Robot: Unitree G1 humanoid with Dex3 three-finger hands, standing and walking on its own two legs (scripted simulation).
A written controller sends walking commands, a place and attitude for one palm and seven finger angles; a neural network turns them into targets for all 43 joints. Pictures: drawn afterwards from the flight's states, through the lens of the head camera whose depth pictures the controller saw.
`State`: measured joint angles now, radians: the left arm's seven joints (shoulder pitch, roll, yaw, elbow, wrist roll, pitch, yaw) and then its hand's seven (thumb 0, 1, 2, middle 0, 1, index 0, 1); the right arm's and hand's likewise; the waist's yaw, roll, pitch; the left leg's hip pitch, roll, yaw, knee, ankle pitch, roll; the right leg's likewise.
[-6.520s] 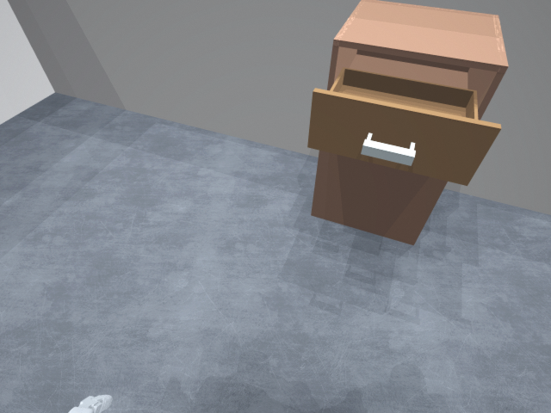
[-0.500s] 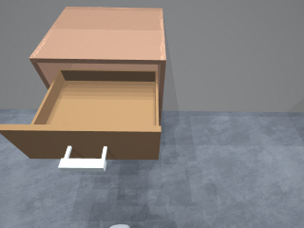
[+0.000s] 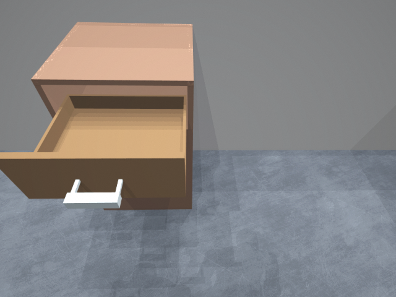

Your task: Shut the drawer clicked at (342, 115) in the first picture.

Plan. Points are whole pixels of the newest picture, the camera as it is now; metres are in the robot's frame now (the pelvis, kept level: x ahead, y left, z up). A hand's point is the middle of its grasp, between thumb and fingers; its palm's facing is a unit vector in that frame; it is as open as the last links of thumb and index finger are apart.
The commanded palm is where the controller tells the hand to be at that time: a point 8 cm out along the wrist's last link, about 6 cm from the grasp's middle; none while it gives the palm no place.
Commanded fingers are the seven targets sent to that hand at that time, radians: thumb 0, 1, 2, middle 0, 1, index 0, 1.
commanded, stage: come to a stop and stand still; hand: left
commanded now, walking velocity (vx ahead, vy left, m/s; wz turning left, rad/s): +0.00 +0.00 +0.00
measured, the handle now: (96, 191) +0.35 +0.29 -0.05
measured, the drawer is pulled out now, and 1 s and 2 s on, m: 0.29 0.29 0.29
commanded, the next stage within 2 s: look again from close up in 0.94 s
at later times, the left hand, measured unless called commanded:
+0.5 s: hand out of the picture -0.05 +0.18 -0.18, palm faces +0.08 -0.99 -0.14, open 7.4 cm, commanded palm none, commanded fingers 0.00 0.90 0.90 -0.20 -0.30 -0.20 -0.30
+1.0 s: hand out of the picture -0.01 +0.20 -0.17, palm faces +0.04 -0.98 -0.17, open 7.4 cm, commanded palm none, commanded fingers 0.00 0.90 0.90 -0.20 -0.30 -0.20 -0.30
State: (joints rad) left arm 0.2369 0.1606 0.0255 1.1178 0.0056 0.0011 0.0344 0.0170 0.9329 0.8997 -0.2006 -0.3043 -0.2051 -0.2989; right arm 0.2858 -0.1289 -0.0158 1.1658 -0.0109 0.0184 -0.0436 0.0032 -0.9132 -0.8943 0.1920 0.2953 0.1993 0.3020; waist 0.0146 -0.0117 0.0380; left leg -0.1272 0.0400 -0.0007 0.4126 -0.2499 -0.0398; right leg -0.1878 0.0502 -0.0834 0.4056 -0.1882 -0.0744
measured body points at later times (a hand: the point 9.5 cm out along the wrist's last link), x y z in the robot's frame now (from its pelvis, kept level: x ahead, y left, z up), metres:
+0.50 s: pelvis -0.02 +0.03 +0.00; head -0.02 +0.03 +0.45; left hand -0.05 +0.23 -0.16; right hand -0.08 -0.16 -0.16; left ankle -0.02 +0.14 -0.74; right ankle +0.02 -0.07 -0.74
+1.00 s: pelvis +0.01 +0.04 +0.00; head +0.01 +0.04 +0.45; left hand -0.01 +0.25 -0.16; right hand -0.01 -0.17 -0.16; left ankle -0.02 +0.14 -0.74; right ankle +0.02 -0.07 -0.74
